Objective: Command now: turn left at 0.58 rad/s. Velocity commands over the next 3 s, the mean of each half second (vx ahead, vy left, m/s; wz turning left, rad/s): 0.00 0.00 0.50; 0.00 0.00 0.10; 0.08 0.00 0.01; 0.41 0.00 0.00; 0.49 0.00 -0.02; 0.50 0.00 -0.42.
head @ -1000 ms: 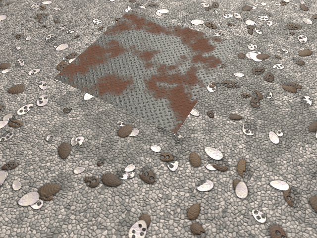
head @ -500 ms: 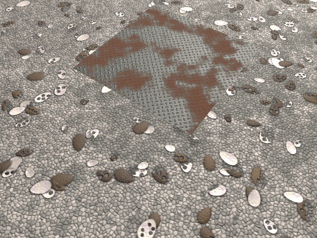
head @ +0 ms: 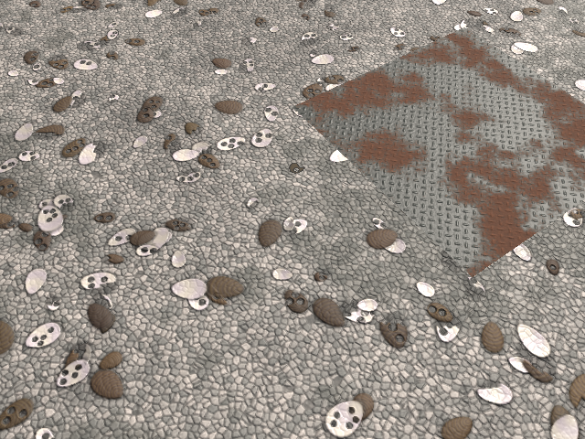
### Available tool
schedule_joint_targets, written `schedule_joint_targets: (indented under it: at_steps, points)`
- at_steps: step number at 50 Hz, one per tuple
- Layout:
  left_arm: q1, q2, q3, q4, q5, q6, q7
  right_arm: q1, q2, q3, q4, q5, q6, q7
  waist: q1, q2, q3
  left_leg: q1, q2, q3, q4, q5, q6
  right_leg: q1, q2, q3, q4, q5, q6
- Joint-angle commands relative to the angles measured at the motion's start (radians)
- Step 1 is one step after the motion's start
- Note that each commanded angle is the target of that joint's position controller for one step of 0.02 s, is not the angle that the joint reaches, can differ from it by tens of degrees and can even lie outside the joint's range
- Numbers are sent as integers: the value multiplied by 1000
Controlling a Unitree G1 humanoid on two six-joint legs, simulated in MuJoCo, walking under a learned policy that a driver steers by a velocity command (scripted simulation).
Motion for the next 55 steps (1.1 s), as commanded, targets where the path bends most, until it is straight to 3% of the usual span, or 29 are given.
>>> schedule_joint_targets:
  at_steps: [1,2,3,4,5,6,7,9,11,14,22,26,28,29,30,31,32,33,34,36,39,40,41,46,55]
  points:
    - [-12,189,54,-45,-9,-2,-4,27,-78,-17,-69,-1,-20,-3,-24,-157,-120,65,-25,55,-197,94,35,76,-240,146,-11,474,-128]
    - [-6,185,55,-39,-14,1,-5,57,-87,-19,-61,-12,-31,-11,-49,-107,-127,159,-27,28,-334,221,51,8,-220,107,66,368,-75]
    - [27,150,48,-43,-9,5,-9,91,-164,-37,-58,-30,-46,-24,-58,91,-134,281,115,-205,-471,273,87,-155,-146,26,280,127,-5]
    - [-21,70,24,-120,-3,15,-2,115,-321,-71,-75,-20,-55,-26,-56,309,-101,303,393,-583,-461,691,239,-417,52,18,445,-360,57]
    - [-63,113,28,-114,6,28,12,180,-282,-74,-54,-9,-54,-29,-110,160,-132,284,393,-530,-430,714,323,-403,25,163,593,-370,57]
    - [-50,121,33,-101,-9,34,8,126,-223,-55,-59,-6,-52,-35,-65,116,-88,237,328,-440,-430,664,314,-404,8,189,630,-289,55]
    - [-37,127,37,-86,-18,28,3,47,-178,-41,-71,-6,-47,-41,-28,96,-49,193,252,-369,-442,593,269,-390,-5,202,600,-197,54]
    - [-12,147,44,-68,2,25,-5,-1,-150,-30,-85,-2,-48,-49,-11,130,-73,206,175,-314,-433,642,231,-362,5,191,592,-111,63]
    - [-2,136,43,-66,0,29,-12,36,-162,-33,-78,0,-52,-45,-16,96,-111,226,168,-317,-420,686,231,-352,20,190,597,-90,73]
    - [-35,120,39,-81,-6,37,-9,80,-181,-40,-66,-4,-57,-44,-35,99,-100,244,164,-361,-420,628,234,-382,25,198,534,-87,81]
    - [-72,100,28,-81,-17,37,0,118,-164,-23,-39,-26,-62,-55,-61,108,-105,206,175,-410,-402,610,241,-265,43,191,344,-118,55]
    - [-52,93,20,-68,-28,31,9,90,-154,-11,-21,-29,-61,-58,-46,113,-105,157,171,-433,-372,674,225,-123,65,184,194,-134,28]
    - [1,73,12,-43,-28,23,15,58,-138,0,-10,-19,-59,-64,-5,95,-105,121,145,-431,-339,659,186,6,69,178,-23,-23,10]
    - [27,68,8,-30,-20,13,20,52,-119,9,-5,-11,-62,-67,13,68,-108,65,118,-424,-323,566,138,115,36,212,-185,126,1]
    - [20,117,11,-33,0,-1,30,89,-71,25,-5,-10,-71,-66,-17,-47,-131,4,62,-366,-259,406,86,201,-116,363,-240,180,-23]
    - [-59,182,14,-53,-5,-6,24,143,-62,26,7,1,-70,-67,-71,-153,-111,-26,-73,-233,-230,141,57,143,-253,506,-226,410,-116]
    - [-56,143,7,-41,-10,-7,14,136,-106,17,36,-13,-59,-74,-39,-157,-127,66,-61,-178,-162,-1,51,57,-290,505,-199,444,-196]
    - [-74,101,-10,-38,-12,-12,7,120,-106,15,45,-14,-55,-72,-43,-145,-101,85,-54,-172,-149,12,49,27,-251,470,-203,424,-195]
    - [-93,88,-18,-31,-11,-14,6,104,-90,18,54,-12,-54,-69,-49,-144,-87,97,-48,-168,-184,57,45,16,-199,420,-200,365,-162]
    - [-91,104,-19,-10,-12,-14,11,97,-70,27,74,-17,-56,-61,-59,-163,-81,148,-30,-157,-318,240,36,24,-124,349,-170,350,-94]
    - [-43,123,-11,13,-17,-15,5,89,-101,30,112,-24,-65,-67,-25,-84,-96,204,31,-204,-368,402,17,21,-77,332,-161,243,-47]
    - [-39,104,-15,24,-23,-15,3,86,-102,28,135,-12,-65,-69,-21,-31,-69,157,28,-210,-367,391,22,37,-54,310,-175,212,-39]
    - [-47,106,-15,37,-23,-14,6,88,-86,33,149,-10,-68,-69,-31,-33,-63,142,30,-214,-386,382,25,59,-49,300,-160,210,-35]
    - [-34,93,-16,88,-20,-16,5,79,-82,38,209,-11,-76,-79,-21,7,-81,151,46,-220,-411,422,36,92,-49,286,-139,264,-37]
    - [-16,81,-25,175,-19,-12,7,83,-72,49,290,-11,-78,-85,-21,2,-60,150,57,-221,-424,399,46,70,-38,283,-154,208,-30]
Next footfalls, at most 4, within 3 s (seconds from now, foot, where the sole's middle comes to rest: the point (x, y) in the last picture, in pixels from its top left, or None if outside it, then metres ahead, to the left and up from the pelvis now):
0.06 left None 0.03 0.12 -0.78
0.60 right None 0.08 -0.08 -0.78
1.98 right None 0.42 0.07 -0.78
2.52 left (183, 344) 0.67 0.32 -0.78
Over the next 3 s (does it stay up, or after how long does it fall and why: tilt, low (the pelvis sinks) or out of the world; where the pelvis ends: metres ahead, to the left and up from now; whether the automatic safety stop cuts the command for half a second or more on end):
stays up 0.78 0.24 -0.01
